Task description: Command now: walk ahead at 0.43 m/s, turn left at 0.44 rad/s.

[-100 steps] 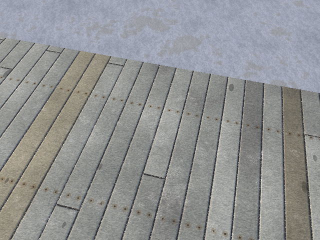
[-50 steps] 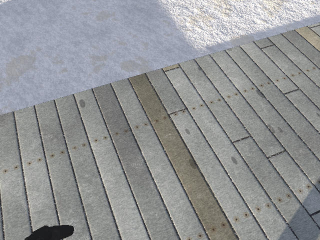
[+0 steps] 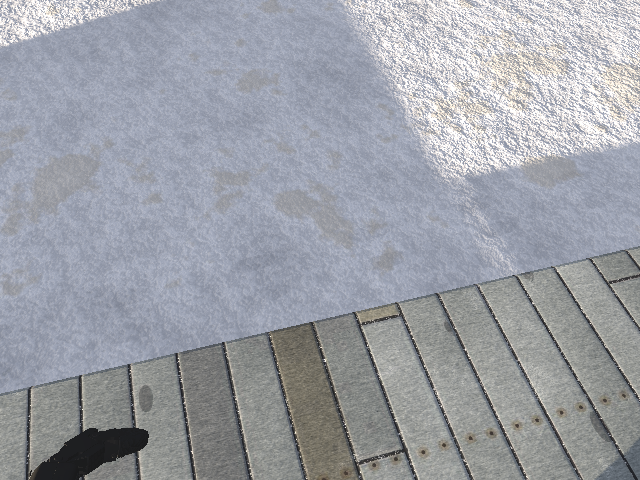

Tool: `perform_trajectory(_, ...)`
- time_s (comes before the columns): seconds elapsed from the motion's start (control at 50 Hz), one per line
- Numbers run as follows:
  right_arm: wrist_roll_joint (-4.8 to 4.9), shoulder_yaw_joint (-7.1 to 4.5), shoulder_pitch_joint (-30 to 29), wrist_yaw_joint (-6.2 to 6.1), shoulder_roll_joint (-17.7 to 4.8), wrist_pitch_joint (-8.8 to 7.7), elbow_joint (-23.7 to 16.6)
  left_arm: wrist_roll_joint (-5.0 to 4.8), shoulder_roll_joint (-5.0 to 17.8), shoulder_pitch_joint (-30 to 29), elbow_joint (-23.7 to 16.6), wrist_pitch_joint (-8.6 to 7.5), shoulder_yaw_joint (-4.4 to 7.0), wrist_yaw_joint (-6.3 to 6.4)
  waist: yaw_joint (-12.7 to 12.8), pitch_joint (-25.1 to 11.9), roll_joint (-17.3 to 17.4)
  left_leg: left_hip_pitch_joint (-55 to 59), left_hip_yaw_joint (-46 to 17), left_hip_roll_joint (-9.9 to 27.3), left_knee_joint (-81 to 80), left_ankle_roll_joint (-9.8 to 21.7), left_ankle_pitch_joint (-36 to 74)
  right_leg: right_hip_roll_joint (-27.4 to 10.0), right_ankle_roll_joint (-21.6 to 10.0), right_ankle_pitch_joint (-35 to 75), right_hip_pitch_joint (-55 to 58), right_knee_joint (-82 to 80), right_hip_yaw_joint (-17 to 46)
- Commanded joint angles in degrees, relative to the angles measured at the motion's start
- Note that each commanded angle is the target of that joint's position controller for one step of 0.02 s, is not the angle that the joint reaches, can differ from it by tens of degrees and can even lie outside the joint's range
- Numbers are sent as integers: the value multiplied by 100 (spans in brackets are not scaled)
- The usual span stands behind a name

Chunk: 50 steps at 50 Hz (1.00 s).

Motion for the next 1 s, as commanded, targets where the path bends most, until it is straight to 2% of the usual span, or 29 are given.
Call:
perform_trajectory(0.02,-72,-98,-244,-37,-485,-5,-463,126,982,905,-196,-160,397,25,823,-749,742,-508,-814,814,1101,407,1949,-308,-453,239,2028,-324,47)
perform_trajectory(0.04,-215,29,7,-59,-109,-27,-613,259,1381,1639,-171,-151,475,56,922,-1668,-263,-1422,-233,319,2897,76,419,-1518,-921,1530,3627,63,1156)
perform_trajectory(0.06,-36,90,844,-35,-48,-102,-690,211,1611,1846,58,-9,537,-2,561,-2236,-2157,-3084,141,-200,4531,-259,-1836,-2588,-2034,1752,4746,-254,3382)
perform_trajectory(0.08,51,-44,775,-73,-672,-77,-498,92,1066,1608,-98,55,418,-28,693,-1785,-1170,-3494,-109,169,5125,-375,-1649,-2385,-1945,1336,4253,-391,3282)
perform_trajectory(0.1,21,-99,134,-99,-851,-7,-573,97,690,1391,-152,98,296,-23,841,-1223,-566,-3585,27,301,5300,-444,-1308,-2071,-1706,1705,3700,-292,2283)
perform_trajectory(0.12,-39,-80,-155,-123,-748,87,-618,135,511,1126,-137,104,192,-56,756,-915,-75,-3414,129,465,5086,-479,-1119,-1792,-1589,2357,3024,-288,1629)
perform_trajectory(0.14,-100,-74,-303,-135,-651,152,-710,131,437,920,-69,102,155,-71,616,-694,-138,-3222,112,652,4607,-482,-918,-1607,-1531,2575,2512,-345,1287)
perform_trajectory(0.18,-99,0,-194,-120,-324,234,-678,207,424,725,79,94,129,-70,387,-585,-498,-2453,341,703,3690,-526,-585,-1221,-1470,2986,1775,-568,639)
perform_trajectory(0.2,-110,39,-189,-115,-210,235,-684,211,514,660,144,106,151,-43,330,-672,-600,-2210,470,675,3235,-558,-398,-1181,-1518,3284,1683,-613,462)
perform_trajectory(0.22,-94,59,-179,-118,-146,219,-657,168,558,624,206,145,168,-3,309,-808,-653,-1956,552,700,2810,-558,-66,-1143,-1519,3453,1681,-636,309)
perform_trajectory(0.26,-105,82,-303,-84,-132,199,-613,124,625,571,285,218,180,28,345,-1025,-680,-1428,707,680,2128,-525,560,-1105,-1513,3481,1672,-653,94)
perform_trajectory(0.32,-122,22,-550,-25,-250,192,-665,46,649,661,413,322,166,53,425,-940,-585,-1016,837,652,1413,-385,999,-1151,-1456,2488,1638,-598,107)
perform_trajectory(0.36,-179,9,-560,5,-190,183,-654,-24,559,605,479,363,117,60,301,-721,-466,-393,947,606,419,-155,1760,-1002,-1190,1060,1277,-470,110)
perform_trajectory(0.38,-269,11,-647,-9,-273,195,-721,3,381,876,593,356,52,72,342,-639,-281,-33,611,859,29,-11,2684,-783,-859,165,1059,-394,77)
perform_trajectory(0.4,-315,-64,-726,-51,-650,220,-820,138,272,1300,649,338,24,71,649,-744,421,343,29,1470,141,239,3719,-328,-477,-1121,806,-35,-245)
perform_trajectory(0.42,-310,-23,-1004,-68,-556,280,-800,163,163,1736,762,344,2,81,948,-763,1084,-7,-104,1703,134,553,3091,-78,-267,-1895,1054,-6,-487)
perform_trajectory(0.44,-259,36,-1222,-41,-257,304,-826,156,224,1569,791,396,-5,107,858,-565,1105,-439,20,1454,30,480,1875,-96,-178,-1696,1270,-157,-508)
perform_trajectory(0.46,-253,56,-1293,-33,-117,340,-830,153,293,1228,737,478,12,137,699,-238,930,-679,127,1202,-26,283,1182,-75,-167,-1534,1232,-207,-549)
perform_trajectory(0.48,-245,52,-1225,-31,-151,335,-806,151,332,1121,760,540,33,170,616,-50,719,-784,187,1100,-52,167,1045,-72,-185,-1449,1183,-187,-553)
perform_trajectory(0.52,-229,21,-1102,-53,-267,280,-724,166,336,1229,818,602,56,207,633,71,680,-839,213,1057,1,95,1259,-120,-204,-1260,1279,-205,-483)
perform_trajectory(0.6,-202,40,-963,-107,-127,232,-559,104,244,1323,996,593,56,250,610,-179,473,-596,289,1001,186,125,1995,-158,-188,-851,1532,-130,-470)
perform_trajectory(0.68,-190,22,-962,-122,-78,226,-395,82,230,1331,1161,646,78,285,621,-233,269,-524,350,952,237,147,2236,-164,-158,-676,1683,-97,-473)
perform_trajectory(0.84,-175,-23,-786,-185,-19,248,131,63,203,1435,1544,696,127,382,623,-68,191,-536,489,854,131,86,2178,-171,-160,-630,1845,-203,-477)
perform_trajectory(1.0,-162,-53,-614,-266,19,279,741,56,117,1540,1961,732,136,423,604,147,211,-474,615,779,-64,-3,1906,-163,-172,-774,1853,-428,-504)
